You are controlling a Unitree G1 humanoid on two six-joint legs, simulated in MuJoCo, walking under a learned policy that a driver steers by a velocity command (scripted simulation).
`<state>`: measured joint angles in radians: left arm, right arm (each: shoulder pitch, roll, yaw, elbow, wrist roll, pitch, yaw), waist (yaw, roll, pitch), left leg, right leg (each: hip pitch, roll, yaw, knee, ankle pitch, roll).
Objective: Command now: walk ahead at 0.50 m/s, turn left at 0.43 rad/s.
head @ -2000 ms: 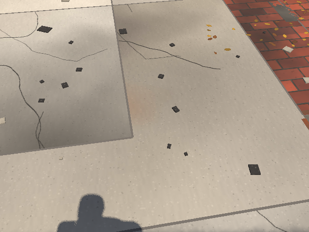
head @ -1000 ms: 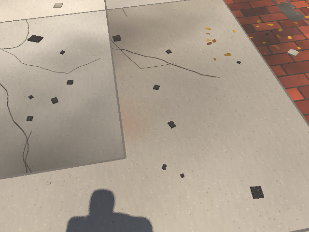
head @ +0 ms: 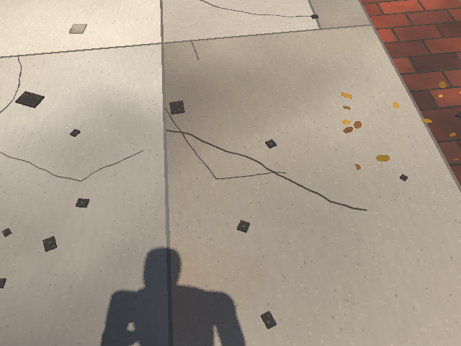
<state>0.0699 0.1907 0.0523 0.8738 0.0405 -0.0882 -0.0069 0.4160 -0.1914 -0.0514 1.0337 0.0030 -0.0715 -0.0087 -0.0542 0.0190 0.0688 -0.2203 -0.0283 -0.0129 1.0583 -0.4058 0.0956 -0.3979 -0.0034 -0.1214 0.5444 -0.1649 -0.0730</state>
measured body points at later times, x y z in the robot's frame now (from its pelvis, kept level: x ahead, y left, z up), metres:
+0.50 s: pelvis +0.26 +0.05 -0.01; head +0.29 +0.07 +0.43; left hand +0.15 +0.28 -0.16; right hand +0.50 -0.12 -0.12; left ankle +0.33 +0.12 -0.73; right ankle +0.10 -0.09 -0.68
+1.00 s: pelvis +0.52 +0.13 +0.00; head +0.55 +0.15 +0.45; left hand +0.61 +0.42 -0.11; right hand +0.57 -0.13 -0.13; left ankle +0.33 +0.12 -0.73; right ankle +0.70 +0.10 -0.71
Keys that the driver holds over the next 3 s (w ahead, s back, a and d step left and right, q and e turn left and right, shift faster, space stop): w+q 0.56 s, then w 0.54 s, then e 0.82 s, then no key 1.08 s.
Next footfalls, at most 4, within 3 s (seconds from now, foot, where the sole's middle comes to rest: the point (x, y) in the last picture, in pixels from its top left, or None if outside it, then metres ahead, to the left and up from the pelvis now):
0.46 left None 0.36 0.13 -0.76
1.04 right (194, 254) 0.73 0.13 -0.77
1.54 left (127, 242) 0.79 0.34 -0.77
1.98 right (198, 254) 0.73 0.11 -0.76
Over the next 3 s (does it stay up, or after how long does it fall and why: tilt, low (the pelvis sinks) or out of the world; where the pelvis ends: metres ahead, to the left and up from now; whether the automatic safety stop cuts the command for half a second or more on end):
stays up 0.69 0.22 0.02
